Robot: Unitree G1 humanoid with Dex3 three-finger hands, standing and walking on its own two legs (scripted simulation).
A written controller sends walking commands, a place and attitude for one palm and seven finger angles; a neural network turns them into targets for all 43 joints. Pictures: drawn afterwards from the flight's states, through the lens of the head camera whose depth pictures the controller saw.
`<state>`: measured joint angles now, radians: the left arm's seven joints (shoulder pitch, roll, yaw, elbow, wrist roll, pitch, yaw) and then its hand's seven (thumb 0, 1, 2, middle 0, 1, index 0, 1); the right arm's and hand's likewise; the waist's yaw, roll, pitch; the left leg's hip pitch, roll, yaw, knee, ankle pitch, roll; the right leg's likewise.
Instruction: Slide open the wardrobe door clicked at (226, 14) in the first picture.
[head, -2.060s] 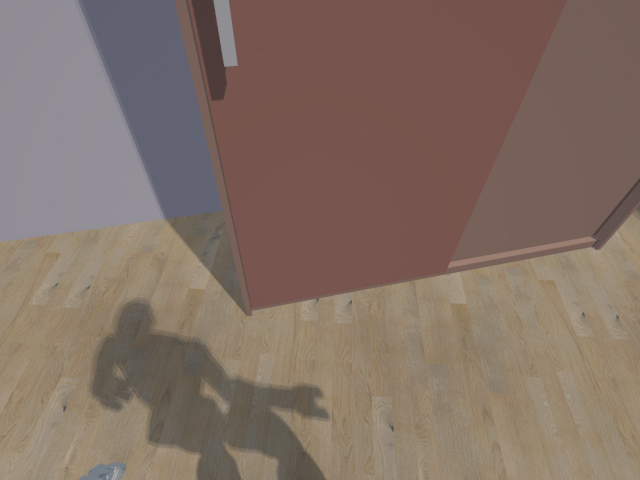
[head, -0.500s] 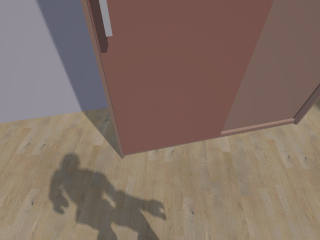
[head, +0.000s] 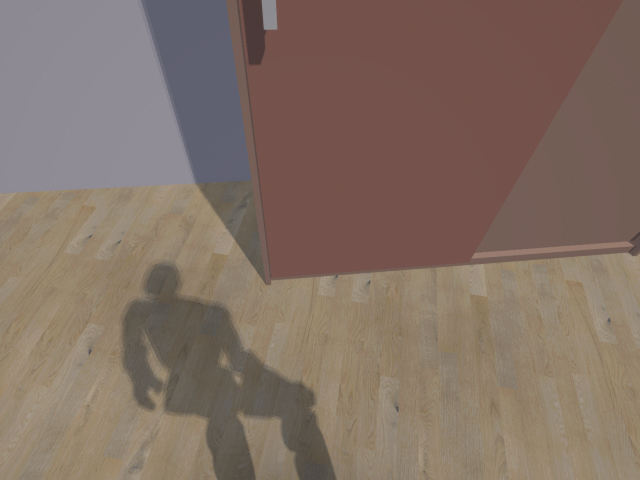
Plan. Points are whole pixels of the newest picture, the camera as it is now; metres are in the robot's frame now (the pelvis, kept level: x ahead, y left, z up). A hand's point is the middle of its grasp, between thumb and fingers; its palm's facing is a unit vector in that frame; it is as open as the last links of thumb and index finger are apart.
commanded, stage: turn to face it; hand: left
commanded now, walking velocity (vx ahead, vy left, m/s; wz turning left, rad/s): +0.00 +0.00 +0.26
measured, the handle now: out of the picture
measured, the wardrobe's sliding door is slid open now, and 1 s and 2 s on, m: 0.00 0.00 0.00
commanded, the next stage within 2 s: take the last steps up to it in 0.04 s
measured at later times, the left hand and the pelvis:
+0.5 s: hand out of the picture -0.07 +0.15 -0.17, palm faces +0.21 -0.97 -0.14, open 7.4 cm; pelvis +0.02 +0.00 +0.00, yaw +7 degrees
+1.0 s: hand (224, 378) +0.29 +0.17 -0.18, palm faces +0.05 -0.98 -0.21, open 7.4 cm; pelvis +0.19 -0.03 -0.02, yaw +4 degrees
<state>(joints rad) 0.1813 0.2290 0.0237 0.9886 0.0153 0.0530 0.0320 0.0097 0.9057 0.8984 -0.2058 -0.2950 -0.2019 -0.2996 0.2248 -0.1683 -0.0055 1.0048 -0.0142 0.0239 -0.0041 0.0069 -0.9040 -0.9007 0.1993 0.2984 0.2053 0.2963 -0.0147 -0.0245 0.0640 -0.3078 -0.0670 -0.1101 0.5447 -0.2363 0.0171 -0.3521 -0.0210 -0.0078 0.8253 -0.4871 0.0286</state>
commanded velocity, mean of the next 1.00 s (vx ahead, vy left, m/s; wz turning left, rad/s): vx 0.26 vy -0.08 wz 0.01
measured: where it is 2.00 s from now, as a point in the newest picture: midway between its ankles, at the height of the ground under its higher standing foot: (336, 432)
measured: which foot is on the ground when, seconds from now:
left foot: down 0.00-0.14, up 0.16-0.50, down 0.52-0.96, up 0.98-1.00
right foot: up 0.00-0.12, down 0.14-0.52, up 0.54-0.94, down 0.96-1.00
